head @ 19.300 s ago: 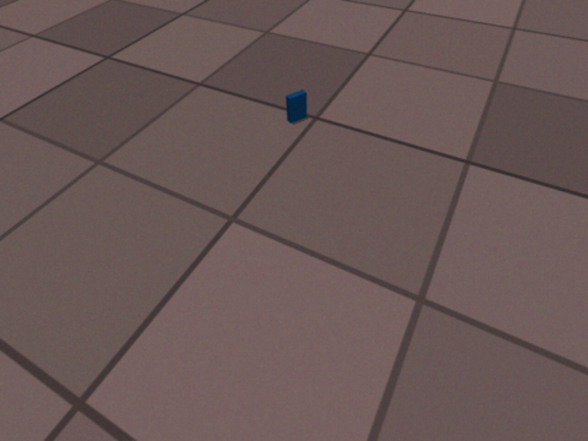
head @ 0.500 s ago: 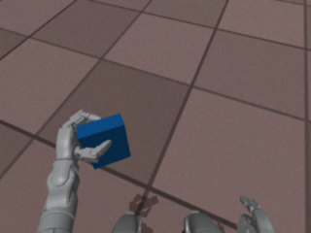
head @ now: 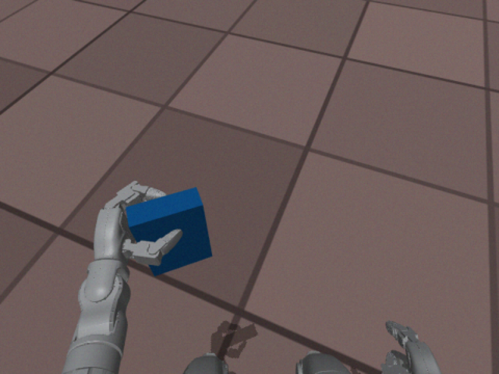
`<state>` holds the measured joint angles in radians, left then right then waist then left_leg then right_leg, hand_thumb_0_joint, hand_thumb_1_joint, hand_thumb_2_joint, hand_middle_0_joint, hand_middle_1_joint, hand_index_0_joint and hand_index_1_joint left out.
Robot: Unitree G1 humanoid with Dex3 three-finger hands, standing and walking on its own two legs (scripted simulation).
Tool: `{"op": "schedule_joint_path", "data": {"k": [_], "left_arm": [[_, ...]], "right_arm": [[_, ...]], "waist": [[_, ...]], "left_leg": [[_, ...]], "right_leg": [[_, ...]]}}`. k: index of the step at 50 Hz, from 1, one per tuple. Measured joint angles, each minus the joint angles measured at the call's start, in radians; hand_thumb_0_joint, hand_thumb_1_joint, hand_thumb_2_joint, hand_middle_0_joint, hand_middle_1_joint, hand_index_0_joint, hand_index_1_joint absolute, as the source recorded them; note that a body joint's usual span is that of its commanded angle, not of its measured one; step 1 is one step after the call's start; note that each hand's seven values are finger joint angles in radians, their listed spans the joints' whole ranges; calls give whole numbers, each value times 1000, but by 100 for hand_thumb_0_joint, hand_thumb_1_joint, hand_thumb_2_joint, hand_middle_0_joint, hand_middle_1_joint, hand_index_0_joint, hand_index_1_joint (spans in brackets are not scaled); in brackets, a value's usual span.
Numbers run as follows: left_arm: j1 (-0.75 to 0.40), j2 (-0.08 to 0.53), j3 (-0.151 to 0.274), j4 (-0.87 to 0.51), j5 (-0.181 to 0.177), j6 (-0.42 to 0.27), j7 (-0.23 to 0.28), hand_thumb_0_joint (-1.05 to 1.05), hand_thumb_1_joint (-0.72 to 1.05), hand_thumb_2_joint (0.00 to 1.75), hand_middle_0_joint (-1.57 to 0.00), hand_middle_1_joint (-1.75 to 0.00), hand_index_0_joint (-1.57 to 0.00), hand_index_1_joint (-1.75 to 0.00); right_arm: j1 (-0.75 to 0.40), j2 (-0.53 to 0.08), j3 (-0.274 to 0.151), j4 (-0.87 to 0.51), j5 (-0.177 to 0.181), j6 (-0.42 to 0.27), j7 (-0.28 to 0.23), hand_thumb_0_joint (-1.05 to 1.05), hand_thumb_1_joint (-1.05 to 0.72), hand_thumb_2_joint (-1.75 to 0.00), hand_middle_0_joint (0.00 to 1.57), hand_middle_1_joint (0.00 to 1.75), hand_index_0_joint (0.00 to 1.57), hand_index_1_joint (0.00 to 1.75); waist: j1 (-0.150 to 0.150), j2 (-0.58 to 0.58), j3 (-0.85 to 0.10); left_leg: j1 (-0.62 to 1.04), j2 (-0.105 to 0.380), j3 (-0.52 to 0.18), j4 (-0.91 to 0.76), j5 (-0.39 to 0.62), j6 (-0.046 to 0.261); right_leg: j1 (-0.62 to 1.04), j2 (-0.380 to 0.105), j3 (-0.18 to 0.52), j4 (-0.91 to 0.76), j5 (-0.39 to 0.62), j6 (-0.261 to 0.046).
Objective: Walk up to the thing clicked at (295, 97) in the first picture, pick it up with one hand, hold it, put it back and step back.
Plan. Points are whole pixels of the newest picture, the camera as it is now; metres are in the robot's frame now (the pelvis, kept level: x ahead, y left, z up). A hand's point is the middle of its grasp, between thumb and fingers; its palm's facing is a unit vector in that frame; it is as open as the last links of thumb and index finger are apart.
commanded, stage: hold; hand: left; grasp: from the side
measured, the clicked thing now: (174, 234) +0.33 +0.15 -0.01
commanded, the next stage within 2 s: none
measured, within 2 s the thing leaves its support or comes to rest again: neither
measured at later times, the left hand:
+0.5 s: hand (150, 227) +0.32 +0.17 +0.05, palm faces +0.06 -1.00 -0.03, open 8.6 cm
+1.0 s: hand (146, 231) +0.31 +0.17 +0.05, palm faces +0.06 -1.00 -0.04, open 8.6 cm
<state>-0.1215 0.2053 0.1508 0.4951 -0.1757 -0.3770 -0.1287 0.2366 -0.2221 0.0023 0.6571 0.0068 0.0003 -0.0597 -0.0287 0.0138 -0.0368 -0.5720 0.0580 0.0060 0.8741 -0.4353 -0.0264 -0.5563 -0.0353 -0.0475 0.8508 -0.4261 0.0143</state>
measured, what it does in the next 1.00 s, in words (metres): stands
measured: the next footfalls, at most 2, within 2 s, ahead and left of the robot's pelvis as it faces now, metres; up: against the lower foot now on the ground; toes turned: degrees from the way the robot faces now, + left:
none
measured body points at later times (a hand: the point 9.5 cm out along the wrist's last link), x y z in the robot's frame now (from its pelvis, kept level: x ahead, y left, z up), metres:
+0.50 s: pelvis +0.00 +0.00 +0.01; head +0.03 +0.00 +0.46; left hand +0.31 +0.22 +0.05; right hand +0.12 -0.25 -0.10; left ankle +0.00 +0.13 -0.70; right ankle +0.00 -0.13 -0.70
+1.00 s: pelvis -0.01 +0.00 +0.01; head +0.02 +0.00 +0.46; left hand +0.30 +0.23 +0.06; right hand +0.11 -0.24 -0.10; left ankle +0.00 +0.13 -0.70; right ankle +0.00 -0.13 -0.70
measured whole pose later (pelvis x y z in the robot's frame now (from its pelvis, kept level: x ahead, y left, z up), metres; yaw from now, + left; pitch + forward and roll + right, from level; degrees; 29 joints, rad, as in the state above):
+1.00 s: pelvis -0.01 +0.00 +0.01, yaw +0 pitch +4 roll -1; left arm -0.11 0.20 0.13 0.49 -0.17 -0.38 -0.10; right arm 0.23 -0.22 0.00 0.68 0.01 -0.01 -0.05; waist -0.02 0.01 -0.01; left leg -0.48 0.05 0.01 0.79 -0.39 -0.02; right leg -0.46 -0.04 -0.04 0.77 -0.38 0.02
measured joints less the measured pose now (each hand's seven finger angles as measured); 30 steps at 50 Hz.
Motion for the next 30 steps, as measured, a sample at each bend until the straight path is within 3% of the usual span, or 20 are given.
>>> {"op": "schedule_joint_path", "data": {"k": [30], "left_arm": [[16, -8, -14, -6, 9, 4, 23, 2, -21, 104, -84, -112, -81, -110]], "right_arm": [[-4, 2, -6, 12, 2, 3, 8, 1, -92, -90, 20, 30, 20, 30]], "waist": [[4, -3, 23]], "left_leg": [[86, -6, 4, -77, 41, 1]], "right_leg": [[83, -3, 2, -71, 38, 1]]}}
